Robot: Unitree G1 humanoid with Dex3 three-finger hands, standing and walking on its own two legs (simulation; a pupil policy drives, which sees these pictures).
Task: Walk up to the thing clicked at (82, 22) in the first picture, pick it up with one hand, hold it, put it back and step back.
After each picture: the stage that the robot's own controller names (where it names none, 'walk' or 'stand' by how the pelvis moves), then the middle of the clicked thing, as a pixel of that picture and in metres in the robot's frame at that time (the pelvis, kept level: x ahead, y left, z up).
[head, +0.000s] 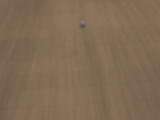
stand; (83, 25) +1.84 -0.04 -0.72
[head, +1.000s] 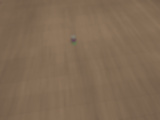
walk; (73, 40) +1.70 +0.22 -0.71
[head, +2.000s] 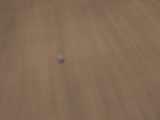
walk; (61, 60) +1.15 +0.32 -0.72
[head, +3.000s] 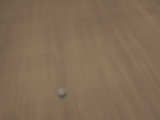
walk; (62, 94) +0.74 +0.25 -0.72
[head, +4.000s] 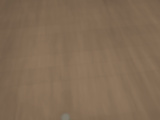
walk; out of the picture +0.50 +0.18 -0.71
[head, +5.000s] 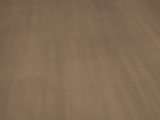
stand; out of the picture +0.41 +0.17 -0.72
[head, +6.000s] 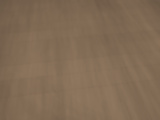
stand; out of the picture +0.39 +0.18 -0.72
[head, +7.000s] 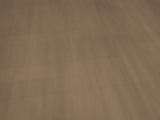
stand; out of the picture +0.39 +0.19 -0.73
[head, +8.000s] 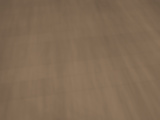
stand; out of the picture +0.39 +0.19 -0.73
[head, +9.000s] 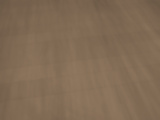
go down; out of the picture +0.38 +0.19 -0.73
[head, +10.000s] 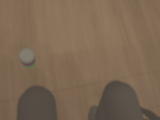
go down; (27, 58) +0.48 +0.20 -0.34
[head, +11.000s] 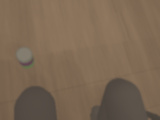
approach; (25, 58) +0.48 +0.20 -0.31
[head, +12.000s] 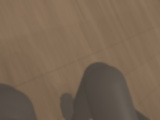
close in; out of the picture +0.47 +0.24 -0.23
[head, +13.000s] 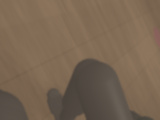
close; out of the picture +0.46 +0.26 -0.23
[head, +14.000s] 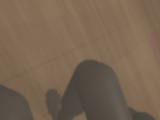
lift; out of the picture +0.44 +0.23 -0.24
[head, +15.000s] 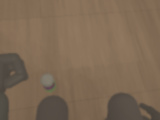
lift; (48, 83) +0.42 +0.18 -0.39
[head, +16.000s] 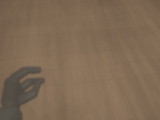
close; out of the picture +0.36 +0.16 -0.67
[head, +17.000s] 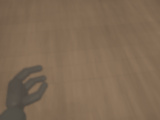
stand; out of the picture +0.35 +0.17 -0.68
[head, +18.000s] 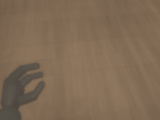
stand; out of the picture +0.36 +0.17 -0.65
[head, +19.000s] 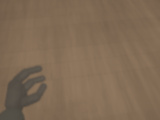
stand; out of the picture +0.35 +0.17 -0.67
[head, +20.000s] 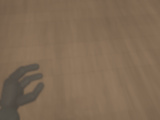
stand; out of the picture +0.36 +0.17 -0.66
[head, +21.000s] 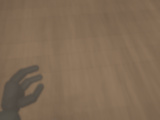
stand; out of the picture +0.36 +0.17 -0.65
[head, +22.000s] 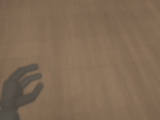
stand; out of the picture +0.36 +0.17 -0.64
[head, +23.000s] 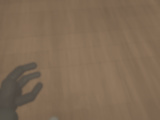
stand; out of the picture +0.36 +0.17 -0.63
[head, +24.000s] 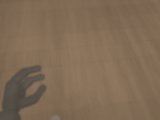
stand; out of the picture +0.37 +0.17 -0.62
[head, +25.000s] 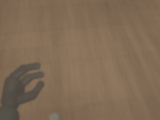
stand; (54, 119) +0.36 +0.17 -0.62
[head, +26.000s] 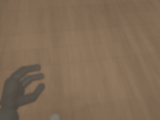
stand; out of the picture +0.36 +0.16 -0.62
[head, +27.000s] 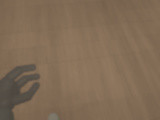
stand; (53, 119) +0.36 +0.17 -0.62
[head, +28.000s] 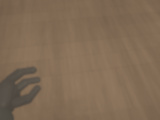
stand; out of the picture +0.36 +0.17 -0.65
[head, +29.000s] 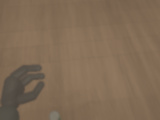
close; (55, 118) +0.37 +0.17 -0.61
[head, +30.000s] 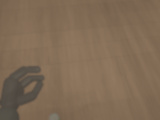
close; out of the picture +0.36 +0.17 -0.63
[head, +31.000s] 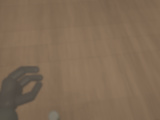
close; (54, 117) +0.37 +0.17 -0.61
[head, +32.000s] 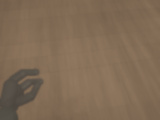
crouch; out of the picture +0.36 +0.17 -0.65
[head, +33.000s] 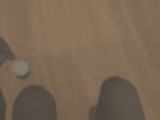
lower; (22, 71) +0.43 +0.20 -0.29
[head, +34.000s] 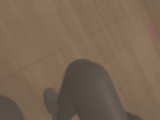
lower; out of the picture +0.41 +0.24 -0.24
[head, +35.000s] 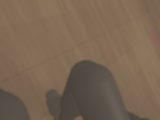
lower; out of the picture +0.40 +0.24 -0.23
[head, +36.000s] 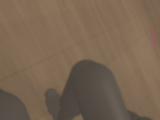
lower; out of the picture +0.40 +0.24 -0.24
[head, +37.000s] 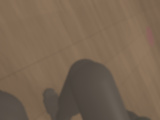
lower; out of the picture +0.40 +0.24 -0.24
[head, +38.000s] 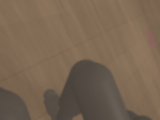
withdraw; out of the picture +0.39 +0.23 -0.23
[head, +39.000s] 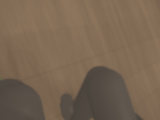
stand; out of the picture +0.33 +0.17 -0.28
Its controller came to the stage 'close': yes
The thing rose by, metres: 0.02
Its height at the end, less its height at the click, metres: -0.02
